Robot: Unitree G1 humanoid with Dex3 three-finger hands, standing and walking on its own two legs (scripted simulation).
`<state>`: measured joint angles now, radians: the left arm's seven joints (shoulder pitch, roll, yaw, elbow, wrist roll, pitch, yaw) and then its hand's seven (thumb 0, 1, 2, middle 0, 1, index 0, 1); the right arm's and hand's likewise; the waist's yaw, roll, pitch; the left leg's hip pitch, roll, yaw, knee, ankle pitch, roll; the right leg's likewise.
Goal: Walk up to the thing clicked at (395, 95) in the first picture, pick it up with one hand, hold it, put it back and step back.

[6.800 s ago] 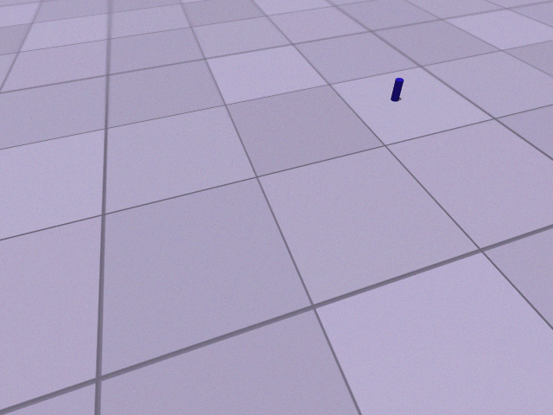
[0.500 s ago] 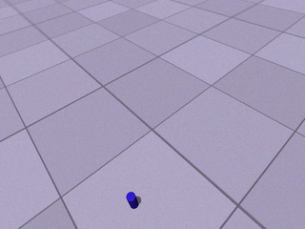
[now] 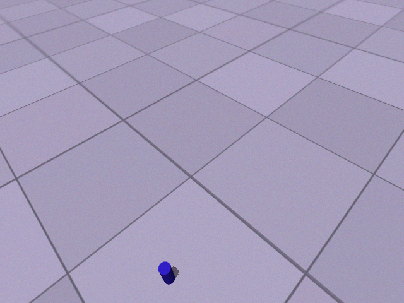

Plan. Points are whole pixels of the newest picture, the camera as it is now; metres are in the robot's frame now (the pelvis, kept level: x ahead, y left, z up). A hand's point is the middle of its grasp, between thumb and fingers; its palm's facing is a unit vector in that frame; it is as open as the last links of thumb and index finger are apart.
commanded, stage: walk up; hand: left
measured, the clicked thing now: (167, 273) +0.39 +0.21 -0.71
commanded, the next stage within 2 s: stand in 0.54 s
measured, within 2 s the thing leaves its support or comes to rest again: neither
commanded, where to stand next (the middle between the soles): +0.07 +0.00 m, yaw +0 degrees
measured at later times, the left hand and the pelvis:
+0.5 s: hand out of the picture +0.08 +0.26 -0.16, palm faces +0.00 -0.94 -0.35, open 7.4 cm; pelvis +0.00 +0.00 +0.00, yaw +0 degrees
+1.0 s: hand out of the picture +0.09 +0.25 -0.15, palm faces -0.01 -0.94 -0.34, open 7.4 cm; pelvis +0.02 +0.00 +0.00, yaw +0 degrees
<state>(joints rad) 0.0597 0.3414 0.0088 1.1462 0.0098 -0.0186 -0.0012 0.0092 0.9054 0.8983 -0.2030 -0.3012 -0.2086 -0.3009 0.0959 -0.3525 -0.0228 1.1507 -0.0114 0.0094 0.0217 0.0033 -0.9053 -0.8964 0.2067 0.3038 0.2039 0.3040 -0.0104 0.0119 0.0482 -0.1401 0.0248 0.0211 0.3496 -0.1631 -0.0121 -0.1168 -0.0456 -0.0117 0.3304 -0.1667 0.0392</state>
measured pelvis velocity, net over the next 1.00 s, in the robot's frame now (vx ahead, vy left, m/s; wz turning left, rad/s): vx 0.02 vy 0.00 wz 0.01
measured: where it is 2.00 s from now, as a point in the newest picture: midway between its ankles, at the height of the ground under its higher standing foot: outside the picture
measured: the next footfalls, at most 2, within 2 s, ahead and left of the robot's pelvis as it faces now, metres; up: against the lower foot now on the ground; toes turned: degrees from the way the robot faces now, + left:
none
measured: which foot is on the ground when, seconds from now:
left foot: down 0.00-1.00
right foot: down 0.00-1.00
